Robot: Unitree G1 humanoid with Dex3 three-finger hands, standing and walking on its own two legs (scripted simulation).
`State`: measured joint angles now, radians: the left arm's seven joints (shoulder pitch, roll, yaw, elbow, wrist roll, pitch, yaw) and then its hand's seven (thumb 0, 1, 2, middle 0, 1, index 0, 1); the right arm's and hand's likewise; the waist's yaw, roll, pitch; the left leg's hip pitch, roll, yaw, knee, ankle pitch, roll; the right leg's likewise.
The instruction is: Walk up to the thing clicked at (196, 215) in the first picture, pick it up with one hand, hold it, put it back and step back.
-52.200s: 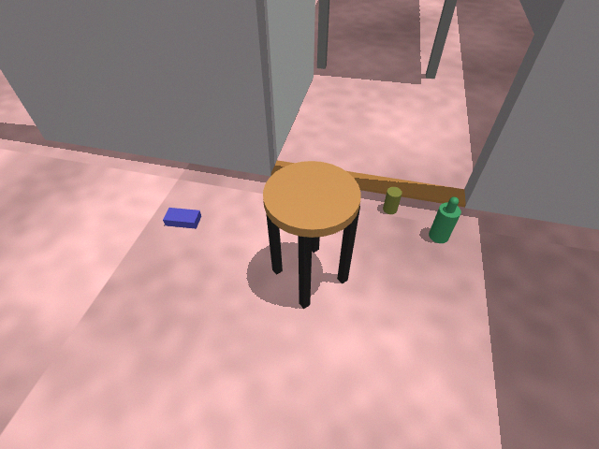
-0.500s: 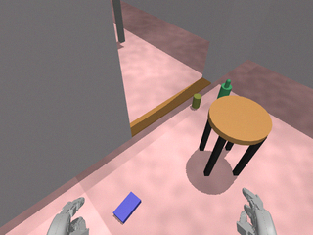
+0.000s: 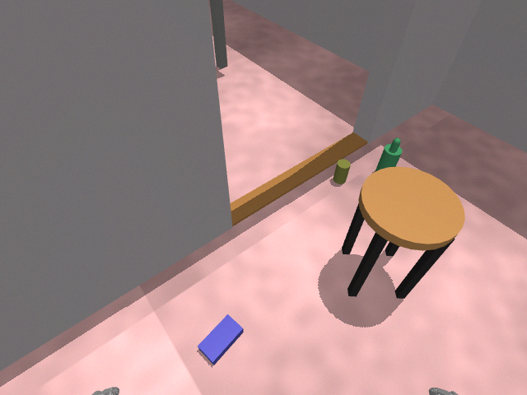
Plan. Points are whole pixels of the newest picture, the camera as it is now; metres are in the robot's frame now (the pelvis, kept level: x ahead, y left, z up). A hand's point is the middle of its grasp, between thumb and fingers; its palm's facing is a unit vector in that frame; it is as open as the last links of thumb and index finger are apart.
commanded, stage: stand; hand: left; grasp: from above
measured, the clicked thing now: (221, 338) +0.41 +0.17 -0.73
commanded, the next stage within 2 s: none
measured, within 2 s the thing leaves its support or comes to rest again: neither
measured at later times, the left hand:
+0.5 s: hand out of the picture +0.04 +0.23 -0.14, palm faces +0.02 -0.95 -0.33, open 7.4 cm
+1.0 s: hand out of the picture +0.06 +0.23 -0.13, palm faces +0.00 -0.95 -0.33, open 7.4 cm
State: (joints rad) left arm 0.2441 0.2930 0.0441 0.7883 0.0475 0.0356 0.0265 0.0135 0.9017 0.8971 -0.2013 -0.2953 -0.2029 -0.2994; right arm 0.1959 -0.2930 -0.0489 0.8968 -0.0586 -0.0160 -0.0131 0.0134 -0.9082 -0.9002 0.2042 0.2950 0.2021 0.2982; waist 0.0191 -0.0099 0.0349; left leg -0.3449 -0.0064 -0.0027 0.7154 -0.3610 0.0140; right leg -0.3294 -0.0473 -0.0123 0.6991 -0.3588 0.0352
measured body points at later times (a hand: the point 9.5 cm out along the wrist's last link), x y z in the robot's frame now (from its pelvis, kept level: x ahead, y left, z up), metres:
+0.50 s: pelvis -0.01 +0.00 +0.03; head -0.01 -0.01 +0.48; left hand +0.04 +0.28 -0.11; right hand +0.06 -0.28 -0.12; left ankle +0.01 +0.11 -0.72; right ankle +0.01 -0.14 -0.72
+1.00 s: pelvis +0.00 -0.01 +0.03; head +0.00 -0.02 +0.48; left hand +0.06 +0.27 -0.11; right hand +0.06 -0.30 -0.11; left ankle +0.01 +0.11 -0.72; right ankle +0.01 -0.14 -0.72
